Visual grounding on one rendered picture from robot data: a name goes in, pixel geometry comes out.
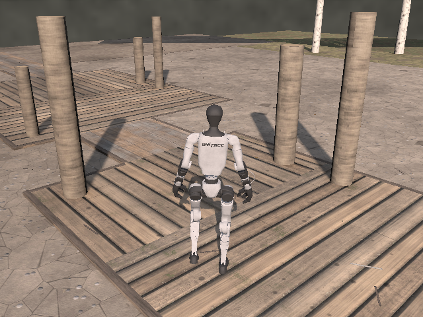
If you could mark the right robot hand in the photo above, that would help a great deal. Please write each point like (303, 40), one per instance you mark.
(246, 193)

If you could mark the right robot forearm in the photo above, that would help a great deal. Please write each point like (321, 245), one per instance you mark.
(245, 177)

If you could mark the robot left upper arm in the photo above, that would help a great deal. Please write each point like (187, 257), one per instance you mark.
(188, 150)

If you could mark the right robot foot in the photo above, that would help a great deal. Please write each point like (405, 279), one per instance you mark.
(223, 268)

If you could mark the left robot forearm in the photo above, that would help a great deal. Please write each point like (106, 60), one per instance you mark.
(180, 175)

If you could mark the left robot hand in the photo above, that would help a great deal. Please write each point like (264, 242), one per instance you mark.
(181, 188)

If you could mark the robot right upper arm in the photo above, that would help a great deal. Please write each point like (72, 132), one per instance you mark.
(237, 152)

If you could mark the right robot shin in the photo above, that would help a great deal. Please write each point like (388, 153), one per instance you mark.
(224, 244)

